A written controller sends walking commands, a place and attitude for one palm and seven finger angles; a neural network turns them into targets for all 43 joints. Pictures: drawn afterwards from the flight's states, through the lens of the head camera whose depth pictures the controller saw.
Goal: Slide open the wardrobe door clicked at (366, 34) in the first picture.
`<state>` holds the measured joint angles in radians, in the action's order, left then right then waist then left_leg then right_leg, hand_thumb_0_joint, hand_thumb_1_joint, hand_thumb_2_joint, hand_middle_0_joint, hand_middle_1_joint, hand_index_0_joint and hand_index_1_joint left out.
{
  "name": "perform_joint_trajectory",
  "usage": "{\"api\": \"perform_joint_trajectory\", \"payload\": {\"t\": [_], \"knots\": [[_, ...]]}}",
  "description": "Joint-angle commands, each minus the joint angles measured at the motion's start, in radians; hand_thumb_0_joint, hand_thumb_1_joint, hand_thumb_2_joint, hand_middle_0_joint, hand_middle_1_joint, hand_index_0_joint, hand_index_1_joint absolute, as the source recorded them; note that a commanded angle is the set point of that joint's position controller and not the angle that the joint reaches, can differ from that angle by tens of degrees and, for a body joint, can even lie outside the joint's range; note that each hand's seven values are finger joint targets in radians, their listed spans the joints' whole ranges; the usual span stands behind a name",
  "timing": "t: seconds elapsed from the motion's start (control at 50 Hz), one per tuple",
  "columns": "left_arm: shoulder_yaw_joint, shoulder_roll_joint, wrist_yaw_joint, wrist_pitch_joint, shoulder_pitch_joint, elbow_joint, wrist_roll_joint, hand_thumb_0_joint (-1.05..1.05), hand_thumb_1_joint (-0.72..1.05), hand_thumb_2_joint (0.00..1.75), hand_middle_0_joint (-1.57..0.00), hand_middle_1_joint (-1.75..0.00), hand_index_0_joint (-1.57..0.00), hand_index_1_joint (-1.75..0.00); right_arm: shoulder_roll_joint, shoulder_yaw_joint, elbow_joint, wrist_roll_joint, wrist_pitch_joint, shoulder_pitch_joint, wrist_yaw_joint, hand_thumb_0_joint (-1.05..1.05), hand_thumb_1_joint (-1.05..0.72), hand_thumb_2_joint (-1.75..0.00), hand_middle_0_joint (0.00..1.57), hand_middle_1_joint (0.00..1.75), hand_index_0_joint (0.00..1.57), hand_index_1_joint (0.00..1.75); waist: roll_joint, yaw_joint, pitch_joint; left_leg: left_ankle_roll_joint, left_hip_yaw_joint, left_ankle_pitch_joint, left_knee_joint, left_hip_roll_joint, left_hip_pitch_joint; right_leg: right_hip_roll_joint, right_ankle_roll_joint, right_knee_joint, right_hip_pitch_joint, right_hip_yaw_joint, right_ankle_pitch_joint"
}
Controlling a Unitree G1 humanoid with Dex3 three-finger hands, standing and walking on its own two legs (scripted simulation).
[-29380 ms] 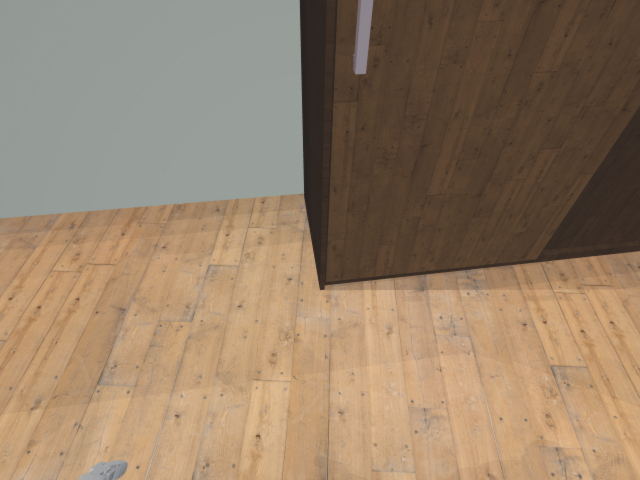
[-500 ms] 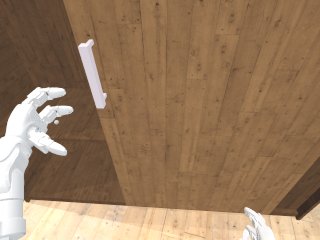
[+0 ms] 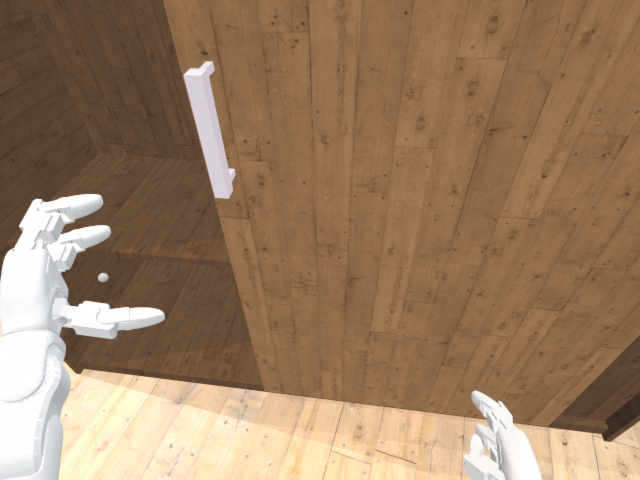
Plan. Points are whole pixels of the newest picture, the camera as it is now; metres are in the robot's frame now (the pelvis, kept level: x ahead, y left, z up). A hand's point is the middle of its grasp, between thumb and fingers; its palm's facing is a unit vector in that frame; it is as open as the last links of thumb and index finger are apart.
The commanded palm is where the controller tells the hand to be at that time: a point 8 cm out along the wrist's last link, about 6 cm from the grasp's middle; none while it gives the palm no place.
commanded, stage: draw the hand back to the body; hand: left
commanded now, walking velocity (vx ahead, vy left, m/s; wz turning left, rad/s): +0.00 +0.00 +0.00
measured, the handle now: (216, 133) +0.52 +0.22 +0.20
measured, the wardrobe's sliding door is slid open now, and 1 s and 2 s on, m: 0.66 0.66 0.66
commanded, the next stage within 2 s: step back with the hand held close in 0.88 s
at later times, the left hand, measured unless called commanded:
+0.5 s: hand (84, 310) +0.22 +0.27 +0.16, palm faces +0.43 -0.83 -0.35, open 8.8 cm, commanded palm +0.17 +0.31 +0.17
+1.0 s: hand (80, 312) +0.22 +0.27 +0.16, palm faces +0.45 -0.82 -0.36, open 7.4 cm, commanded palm +0.17 +0.31 +0.18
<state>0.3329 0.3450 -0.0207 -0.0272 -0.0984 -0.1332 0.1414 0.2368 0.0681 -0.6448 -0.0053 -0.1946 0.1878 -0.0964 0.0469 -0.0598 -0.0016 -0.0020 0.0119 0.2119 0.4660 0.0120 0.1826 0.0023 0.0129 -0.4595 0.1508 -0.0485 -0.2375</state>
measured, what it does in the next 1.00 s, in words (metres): stands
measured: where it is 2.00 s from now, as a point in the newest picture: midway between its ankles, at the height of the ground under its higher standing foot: outside the picture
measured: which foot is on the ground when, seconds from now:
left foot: down 0.00-1.00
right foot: down 0.00-1.00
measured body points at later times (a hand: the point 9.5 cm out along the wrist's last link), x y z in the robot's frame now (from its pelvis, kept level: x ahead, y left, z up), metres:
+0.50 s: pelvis +0.03 +0.01 +0.00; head +0.00 +0.00 +0.45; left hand +0.19 +0.31 +0.18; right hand +0.21 -0.21 -0.07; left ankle +0.03 +0.12 -0.74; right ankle +0.01 -0.11 -0.74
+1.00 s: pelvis +0.03 +0.01 +0.00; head +0.00 +0.00 +0.45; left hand +0.19 +0.31 +0.18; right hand +0.21 -0.20 -0.08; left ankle +0.03 +0.12 -0.74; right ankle +0.01 -0.11 -0.74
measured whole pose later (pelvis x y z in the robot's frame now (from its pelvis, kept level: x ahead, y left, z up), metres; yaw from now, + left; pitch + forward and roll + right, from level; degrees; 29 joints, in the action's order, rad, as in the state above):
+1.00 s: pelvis +0.03 +0.01 +0.00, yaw +0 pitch -5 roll +0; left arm 0.33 0.34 -0.09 -0.06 -0.43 -0.37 0.08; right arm 0.22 0.04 -0.66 0.02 -0.12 0.20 -0.09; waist 0.04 -0.07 -0.01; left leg -0.02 0.03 0.23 0.41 0.00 0.10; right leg 0.01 0.00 -0.40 0.06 -0.03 -0.25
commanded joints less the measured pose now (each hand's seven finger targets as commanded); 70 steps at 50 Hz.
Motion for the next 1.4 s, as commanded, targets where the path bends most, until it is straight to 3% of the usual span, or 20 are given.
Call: {"api": "perform_joint_trajectory", "payload": {"t": [0.0, 0.08, 0.3, 0.38, 0.48, 0.6, 0.64, 0.68, 0.76, 0.9, 0.96, 0.98, 1.0, 1.02, 1.04, 1.06, 1.12, 1.2, 1.32, 1.38], "knots": [[0.096, 0.228, -0.072, -0.114, 0.183, -0.267, -0.036, 0.00, 0.03, 0.48, -0.23, -0.81, -0.23, -0.81, 0.113, -0.067, 0.130, 0.001, -0.035, -0.136, -0.015, 0.00, -0.90, -0.90, 0.20, 0.30, 0.20, 0.30, 0.003, 0.000, 0.114, -0.034, 0.004, -0.015, -0.102, -0.010, -0.076, 0.008, -0.003, 0.134, 0.000, 0.029, 0.018], [0.080, 0.204, -0.089, -0.132, 0.144, -0.302, -0.051, 0.00, 0.17, 0.55, -0.22, -0.73, -0.22, -0.73, 0.104, -0.069, 0.126, 0.005, -0.026, -0.142, -0.018, 0.00, -0.90, -0.90, 0.20, 0.30, 0.20, 0.30, 0.035, -0.002, 0.102, -0.031, -0.004, -0.039, -0.122, -0.011, -0.090, 0.007, 0.001, 0.122, -0.020, 0.019, 0.044], [0.115, 0.195, -0.084, -0.130, -0.141, -0.367, -0.056, 0.00, 0.57, 0.74, -0.21, -0.49, -0.21, -0.49, 0.103, -0.085, 0.139, 0.011, -0.002, -0.142, -0.004, 0.00, -0.90, -0.90, 0.20, 0.30, 0.20, 0.30, -0.010, -0.021, 0.071, -0.028, 0.003, -0.149, -0.122, -0.002, -0.095, 0.001, -0.002, 0.117, -0.055, 0.010, 0.152], [0.112, 0.183, -0.083, -0.129, -0.176, -0.435, -0.059, 0.00, 0.72, 0.81, -0.21, -0.41, -0.21, -0.41, 0.093, -0.083, 0.149, 0.013, 0.006, -0.133, 0.002, 0.00, -0.90, -0.90, 0.20, 0.30, 0.20, 0.30, 0.045, -0.017, 0.073, -0.020, 0.002, -0.178, -0.118, -0.001, -0.097, 0.004, 0.001, 0.106, -0.059, 0.008, 0.172], [0.119, 0.179, -0.085, -0.118, -0.256, -0.470, -0.061, 0.00, 0.90, 0.90, -0.20, -0.30, -0.20, -0.30, 0.091, -0.084, 0.159, 0.015, 0.010, -0.126, 0.002, 0.00, -0.90, -0.90, 0.20, 0.30, 0.20, 0.30, 0.010, -0.018, 0.067, -0.019, -0.001, -0.196, -0.116, 0.001, -0.099, 0.000, -0.001, 0.106, -0.057, 0.002, 0.183], [0.102, 0.175, -0.094, -0.103, -0.192, -0.456, -0.068, 0.00, 0.90, 0.90, -0.20, -0.30, -0.20, -0.30, 0.095, -0.080, 0.151, 0.015, 0.013, -0.131, -0.006, 0.00, -0.90, -0.90, 0.20, 0.30, 0.20, 0.30, 0.019, -0.009, 0.025, -0.021, -0.005, -0.140, -0.124, -0.001, -0.093, -0.001, -0.001, 0.125, -0.028, 0.002, 0.128], [0.097, 0.170, -0.096, -0.103, -0.183, -0.462, -0.067, 0.00, 0.90, 0.90, -0.20, -0.30, -0.20, -0.30, 0.094, -0.078, 0.152, 0.017, 0.014, -0.130, -0.008, 0.00, -0.90, -0.90, 0.20, 0.30, 0.20, 0.30, 0.036, -0.011, 0.048, -0.022, -0.008, -0.138, -0.125, -0.003, -0.100, 0.003, 0.001, 0.119, -0.040, 0.004, 0.127], [0.097, 0.167, -0.097, -0.102, -0.190, -0.449, -0.065, 0.00, 0.90, 0.90, -0.20, -0.30, -0.20, -0.30, 0.091, -0.078, 0.152, 0.017, 0.014, -0.132, -0.010, 0.00, -0.90, -0.90, 0.20, 0.30, 0.20, 0.30, 0.000, -0.012, 0.045, -0.024, -0.008, -0.130, -0.125, -0.003, -0.100, 0.003, -0.001, 0.121, -0.037, 0.003, 0.122], [0.100, 0.170, -0.096, -0.103, -0.193, -0.465, -0.066, 0.00, 0.90, 0.90, -0.20, -0.30, -0.20, -0.30, 0.089, -0.075, 0.151, 0.020, 0.013, -0.135, -0.006, 0.00, -0.90, -0.90, 0.20, 0.30, 0.20, 0.30, 0.036, -0.016, 0.053, -0.019, -0.011, -0.152, -0.127, -0.003, -0.098, 0.004, 0.002, 0.116, -0.058, 0.003, 0.142], [0.128, 0.187, -0.092, -0.099, -0.233, -0.443, -0.061, 0.00, 0.90, 0.90, -0.20, -0.30, -0.20, -0.30, 0.091, -0.079, 0.153, 0.022, 0.017, -0.136, -0.005, 0.00, -0.90, -0.90, 0.20, 0.30, 0.20, 0.30, -0.004, -0.023, 0.051, -0.023, -0.002, -0.161, -0.121, -0.003, -0.093, 0.003, -0.001, 0.128, -0.064, 0.004, 0.163], [0.115, 0.176, -0.092, -0.104, -0.224, -0.461, -0.063, 0.00, 0.90, 0.90, -0.20, -0.30, -0.20, -0.30, 0.087, -0.079, 0.153, 0.020, 0.017, -0.135, -0.003, 0.00, -0.90, -0.90, 0.20, 0.30, 0.20, 0.30, 0.037, -0.019, 0.055, -0.020, 0.000, -0.167, -0.120, -0.004, -0.096, 0.006, 0.000, 0.121, -0.067, 0.005, 0.166], [0.139, 0.203, -0.097, -0.105, -0.197, -0.470, -0.063, 0.00, 0.90, 0.90, -0.20, -0.30, -0.20, -0.30, 0.090, -0.081, 0.151, 0.019, 0.017, -0.133, -0.004, 0.00, -0.90, -0.90, 0.20, 0.30, 0.20, 0.30, 0.041, -0.020, 0.069, -0.021, 0.000, -0.173, -0.117, -0.006, -0.100, 0.005, 0.000, 0.121, -0.069, 0.007, 0.171], [0.296, 0.367, -0.118, -0.156, -0.008, -0.525, -0.080, 0.00, 0.90, 0.90, -0.20, -0.30, -0.20, -0.30, 0.096, -0.062, 0.205, 0.002, 0.041, -0.126, 0.002, 0.00, -0.90, -0.90, 0.20, 0.30, 0.20, 0.30, 0.075, 0.016, -0.044, -0.032, -0.024, -0.106, -0.100, 0.011, -0.014, 0.045, -0.004, 0.167, 0.004, 0.060, 0.197], [0.213, 0.262, -0.105, -0.166, -0.145, -0.439, -0.075, 0.00, 0.90, 0.90, -0.20, -0.30, -0.20, -0.30, 0.097, -0.078, 0.174, 0.011, 0.054, -0.135, 0.002, 0.00, -0.90, -0.90, 0.20, 0.30, 0.20, 0.30, -0.035, 0.023, 0.001, -0.041, -0.038, -0.123, -0.059, 0.017, -0.002, 0.071, -0.002, 0.171, 0.023, 0.070, 0.212], [0.161, 0.195, -0.096, -0.162, -0.266, -0.391, -0.079, 0.00, 0.90, 0.90, -0.20, -0.30, -0.20, -0.30, 0.101, -0.087, 0.182, 0.012, 0.066, -0.125, 0.006, 0.00, -0.90, -0.90, 0.20, 0.30, 0.20, 0.30, -0.082, 0.026, 0.030, -0.043, -0.032, -0.170, -0.025, 0.019, -0.023, 0.084, -0.001, 0.163, 0.036, 0.080, 0.260], [0.134, 0.170, -0.091, -0.162, -0.316, -0.402, -0.080, 0.00, 0.90, 0.90, -0.20, -0.30, -0.20, -0.30, 0.102, -0.089, 0.194, 0.014, 0.079, -0.120, 0.011, 0.00, -0.90, -0.90, 0.20, 0.30, 0.20, 0.30, -0.070, 0.029, 0.064, -0.043, -0.025, -0.200, -0.009, 0.020, -0.028, 0.096, -0.003, 0.148, 0.037, 0.080, 0.294], [0.147, 0.187, -0.097, -0.170, -0.380, -0.455, -0.083, 0.00, 0.90, 0.90, -0.20, -0.30, -0.20, -0.30, 0.109, -0.101, 0.212, 0.010, 0.105, -0.108, 0.010, 0.00, -0.90, -0.90, 0.20, 0.30, 0.20, 0.30, -0.032, 0.036, 0.166, -0.039, -0.021, -0.327, 0.003, 0.035, -0.043, 0.096, -0.011, 0.085, 0.002, 0.066, 0.400], [0.203, 0.252, -0.115, -0.178, -0.390, -0.519, -0.082, 0.00, 0.90, 0.90, -0.20, -0.30, -0.20, -0.30, 0.115, -0.110, 0.236, 0.006, 0.131, -0.110, -0.002, 0.00, -0.90, -0.90, 0.20, 0.30, 0.20, 0.30, -0.009, 0.037, 0.192, -0.036, -0.033, -0.373, -0.010, 0.046, -0.024, 0.078, -0.014, 0.047, 0.004, 0.060, 0.402], [0.205, 0.249, -0.128, -0.189, -0.391, -0.527, -0.079, 0.00, 0.90, 0.90, -0.20, -0.30, -0.20, -0.30, 0.115, -0.112, 0.258, -0.001, 0.143, -0.096, -0.010, 0.00, -0.90, -0.90, 0.20, 0.30, 0.20, 0.30, 0.007, 0.041, 0.155, -0.042, -0.060, -0.237, -0.055, 0.062, 0.081, 0.056, -0.019, 0.034, 0.002, 0.067, 0.261], [0.196, 0.237, -0.133, -0.204, -0.381, -0.526, -0.088, 0.00, 0.90, 0.90, -0.20, -0.30, -0.20, -0.30, 0.124, -0.113, 0.265, -0.003, 0.131, -0.091, -0.009, 0.00, -0.90, -0.90, 0.20, 0.30, 0.20, 0.30, 0.040, 0.042, 0.110, -0.060, -0.096, 0.002, -0.120, 0.080, 0.210, 0.032, -0.023, 0.020, -0.021, 0.066, 0.110]]}}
